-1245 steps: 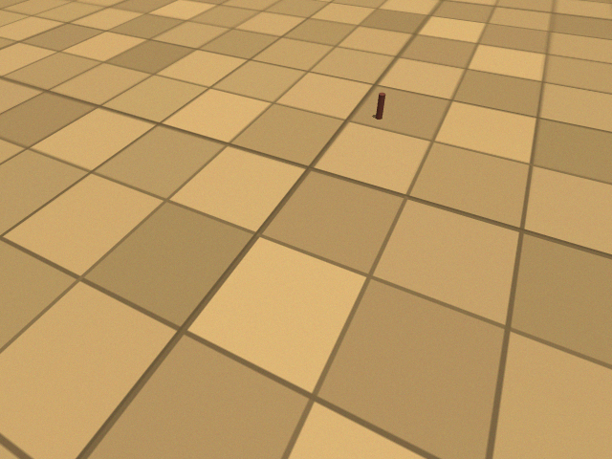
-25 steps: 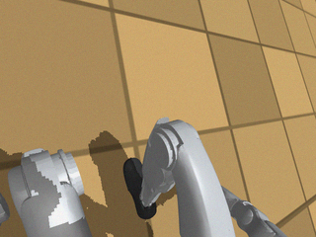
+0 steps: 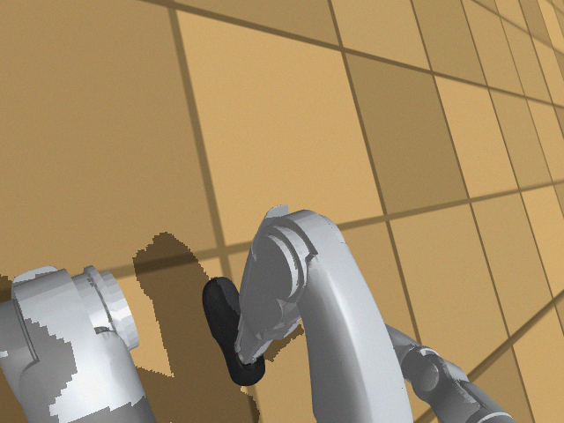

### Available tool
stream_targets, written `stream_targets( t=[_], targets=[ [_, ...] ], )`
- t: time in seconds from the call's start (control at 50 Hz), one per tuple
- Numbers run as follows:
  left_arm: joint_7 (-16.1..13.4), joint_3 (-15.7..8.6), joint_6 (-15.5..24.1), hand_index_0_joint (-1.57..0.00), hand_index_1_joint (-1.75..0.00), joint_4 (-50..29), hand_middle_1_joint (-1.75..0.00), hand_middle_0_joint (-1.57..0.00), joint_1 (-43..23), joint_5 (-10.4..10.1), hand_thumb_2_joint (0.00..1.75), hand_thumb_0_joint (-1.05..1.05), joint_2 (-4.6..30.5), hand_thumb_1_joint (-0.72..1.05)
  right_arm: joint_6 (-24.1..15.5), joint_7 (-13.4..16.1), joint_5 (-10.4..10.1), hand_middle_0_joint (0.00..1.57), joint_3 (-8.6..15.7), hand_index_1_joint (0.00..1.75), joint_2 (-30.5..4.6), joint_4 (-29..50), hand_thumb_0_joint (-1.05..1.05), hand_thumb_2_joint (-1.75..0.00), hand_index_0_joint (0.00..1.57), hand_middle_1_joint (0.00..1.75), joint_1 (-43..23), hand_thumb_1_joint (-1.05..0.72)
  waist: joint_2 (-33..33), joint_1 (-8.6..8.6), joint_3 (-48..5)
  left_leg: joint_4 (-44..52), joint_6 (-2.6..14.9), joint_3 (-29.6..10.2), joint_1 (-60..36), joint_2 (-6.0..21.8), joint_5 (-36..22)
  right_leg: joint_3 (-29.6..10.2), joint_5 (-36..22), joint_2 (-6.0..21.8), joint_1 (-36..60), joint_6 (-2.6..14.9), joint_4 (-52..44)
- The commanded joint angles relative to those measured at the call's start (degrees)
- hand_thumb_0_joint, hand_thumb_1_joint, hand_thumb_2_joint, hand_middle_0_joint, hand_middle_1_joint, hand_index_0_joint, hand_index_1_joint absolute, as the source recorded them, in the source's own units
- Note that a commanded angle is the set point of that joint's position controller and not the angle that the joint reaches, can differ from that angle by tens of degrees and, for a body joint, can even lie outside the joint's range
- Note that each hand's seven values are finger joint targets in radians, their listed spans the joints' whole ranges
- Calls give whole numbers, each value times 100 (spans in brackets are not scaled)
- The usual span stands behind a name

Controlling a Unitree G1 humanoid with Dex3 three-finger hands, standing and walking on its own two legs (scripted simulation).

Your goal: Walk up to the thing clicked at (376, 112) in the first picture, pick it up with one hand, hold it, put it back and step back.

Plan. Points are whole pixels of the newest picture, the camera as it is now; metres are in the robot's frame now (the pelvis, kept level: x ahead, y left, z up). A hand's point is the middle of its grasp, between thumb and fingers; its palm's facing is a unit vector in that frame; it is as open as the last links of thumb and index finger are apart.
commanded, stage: lower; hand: left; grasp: from the side
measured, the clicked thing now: out of the picture +0.45 +0.29 -0.19
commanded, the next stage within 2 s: loosen in 0.10 s
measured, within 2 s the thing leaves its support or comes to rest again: rests again in 0.48 s
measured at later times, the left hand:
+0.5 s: hand out of the picture +0.46 +0.27 -0.17, palm faces +0.30 -0.95 +0.01, open 5.5 cm
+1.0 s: hand out of the picture +0.46 +0.27 -0.18, palm faces +0.31 -0.95 +0.02, open 13.1 cm
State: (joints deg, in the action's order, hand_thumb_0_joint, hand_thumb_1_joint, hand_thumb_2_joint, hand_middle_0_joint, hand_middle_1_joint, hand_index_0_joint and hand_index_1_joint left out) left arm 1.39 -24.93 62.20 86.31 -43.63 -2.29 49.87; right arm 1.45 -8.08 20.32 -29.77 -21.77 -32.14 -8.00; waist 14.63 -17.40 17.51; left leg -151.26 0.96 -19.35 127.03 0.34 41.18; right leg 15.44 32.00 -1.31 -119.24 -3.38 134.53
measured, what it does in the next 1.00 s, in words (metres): stands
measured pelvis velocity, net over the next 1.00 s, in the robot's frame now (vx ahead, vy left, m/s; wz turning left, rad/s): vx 0.00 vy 0.00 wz -0.02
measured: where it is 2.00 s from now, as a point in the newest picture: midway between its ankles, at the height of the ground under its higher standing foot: (179, 393)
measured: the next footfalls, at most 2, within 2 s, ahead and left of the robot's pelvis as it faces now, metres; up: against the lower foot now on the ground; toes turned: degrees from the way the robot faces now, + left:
none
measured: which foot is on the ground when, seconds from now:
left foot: down 0.00-1.00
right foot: down 0.00-1.00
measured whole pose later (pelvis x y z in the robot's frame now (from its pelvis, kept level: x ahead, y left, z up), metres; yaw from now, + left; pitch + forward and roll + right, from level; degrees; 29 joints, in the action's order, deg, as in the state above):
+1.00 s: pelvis +0.00 +0.00 +0.00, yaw -1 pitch +13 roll -20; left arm 1.1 -25.3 63.4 86.5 -43.4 -3.5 51.1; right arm 1.6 -7.8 21.0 -31.5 -21.6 -31.1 -9.2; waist 16.2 -17.2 18.4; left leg -151.7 1.3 -20.9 126.3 0.7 41.6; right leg 16.6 31.6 -2.2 -118.0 -3.9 133.6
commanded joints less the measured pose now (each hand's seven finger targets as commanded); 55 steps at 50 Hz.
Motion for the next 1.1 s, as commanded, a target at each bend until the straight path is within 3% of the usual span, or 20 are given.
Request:
stream_targets(
  t=[0.0,0.06,0.14,0.18,0.2,0.24,0.3,0.42,0.44,0.46,0.54,0.62,0.64,0.7,0.82,0.92,0.98,1.08],
  targets=[
    [-3,-79,477,-135,-140,-773,-141,-134,-1357,-137,132,0,771,59,37,106,25,20,636,30,-2079,29,0,-90,20,30,309,-89,-3094,-753,-3268,1968,-207,279,-2249,277,-777,412,-861,-297,1757,315,-836],
    [-15,-84,503,-134,-140,-776,-141,-134,-1324,-179,132,0,766,58,24,103,40,20,602,30,-2058,22,0,-90,20,30,308,-88,-3070,-740,-3371,1907,-206,297,-2308,284,-929,409,-973,-329,1852,313,-854],
    [7,-30,548,-134,-140,-698,-140,-134,-1364,-106,133,0,856,63,47,117,60,20,570,30,-2099,15,0,-90,20,30,272,-89,-3225,-803,-3122,2012,-242,226,-2284,309,-781,477,-838,-321,1731,336,-834],
    [5,-17,546,-134,-139,-688,-139,-133,-1288,-70,131,0,928,62,54,114,71,20,551,30,-2068,33,0,-90,20,30,249,-89,-3202,-728,-3178,1965,-230,285,-2228,300,-786,457,-818,-348,1792,348,-866],
    [3,-28,560,-137,-134,-717,-135,-136,-1261,-62,123,0,912,59,58,118,81,20,548,30,-2082,33,0,-90,20,30,232,-90,-3200,-744,-3167,1966,-239,247,-2284,314,-814,474,-843,-337,1761,341,-847],
    [4,-46,583,-126,-118,-819,-119,-125,-1364,-103,107,0,953,44,46,125,80,20,549,30,-2111,28,0,-89,20,30,201,-90,-3268,-757,-3152,1984,-247,219,-2359,329,-830,475,-868,-330,1711,342,-817],
    [-33,-159,618,-117,-102,-835,-104,-115,-1342,-207,84,0,894,41,33,115,85,20,554,30,-2162,38,0,-89,20,30,191,-91,-3412,-766,-3194,2062,-305,109,-2579,358,-977,527,-963,-317,1695,338,-738],
    [29,6,565,-108,-92,-755,-94,-107,-1268,-133,71,0,838,18,55,131,87,20,531,30,-2098,27,0,-89,20,30,163,-91,-3255,-795,-2975,2025,-252,181,-2347,350,-855,507,-885,-339,1699,337,-831],
    [32,-9,567,-100,-87,-767,-87,-99,-1321,-116,72,0,885,10,59,134,75,20,539,30,-2115,37,0,-90,20,30,144,-91,-3251,-800,-2940,2058,-263,139,-2338,362,-789,530,-827,-338,1610,340,-815],
    [36,-12,565,-102,-84,-788,-86,-101,-1267,-122,64,0,887,11,72,132,91,20,538,30,-2111,34,0,-89,20,30,169,-91,-3264,-773,-3062,2031,-263,158,-2421,360,-845,521,-872,-348,1679,337,-828],
    [9,-39,535,-77,-65,-737,-65,-77,-1337,-194,52,0,851,-8,59,127,72,20,548,30,-2136,62,0,-90,20,30,144,-91,-3142,-792,-3013,2025,-227,153,-2292,346,-719,513,-793,-354,1669,338,-857],
    [14,-45,521,-70,-58,-672,-58,-70,-1283,-236,47,0,858,-16,51,124,53,20,527,30,-2110,95,0,-90,20,30,134,-91,-2986,-752,-2982,2005,-182,187,-2082,322,-509,515,-660,-383,1710,332,-929],
    [23,-16,542,-70,-58,-678,-57,-70,-1344,-215,46,0,841,-16,44,130,60,20,519,30,-2126,93,0,-90,20,30,154,-91,-3039,-825,-2994,2038,-201,148,-2151,330,-551,541,-697,-364,1707,328,-890],
    [64,54,558,-65,-54,-783,-54,-65,-1375,-178,44,0,806,-20,41,136,81,20,537,30,-2111,45,0,-90,20,30,182,-91,-3145,-816,-3049,2003,-224,157,-2323,343,-742,521,-829,-371,1685,329,-870],
    [18,-63,548,-50,-41,-766,-40,-51,-1348,-200,34,0,858,-34,54,135,65,20,539,30,-2128,96,0,-90,20,30,113,-92,-3206,-769,-2975,2058,-245,127,-2362,364,-752,531,-812,-354,1616,351,-835],
    [-9,-33,542,-38,-34,-724,-34,-39,-1307,-138,34,0,846,-32,76,130,91,20,523,30,-2118,96,0,-90,20,30,143,-90,-3265,-806,-2966,2104,-265,104,-2379,372,-751,563,-785,-358,1638,350,-835],
    [-6,-42,547,-29,-26,-863,-26,-30,-1340,-117,29,0,979,-30,95,136,73,20,544,30,-2129,69,0,-90,20,30,168,-90,-3329,-736,-3010,2088,-262,124,-2435,382,-829,530,-833,-350,1668,352,-811],
    [-1,-726,469,-23,-19,-1595,-18,-24,-1356,-209,23,0,1713,-33,146,173,36,20,598,30,-2134,66,0,-90,20,30,279,-90,-3654,-458,-3562,2040,-259,264,-2598,379,-1177,427,-1045,-348,2003,357,-801]
  ],
)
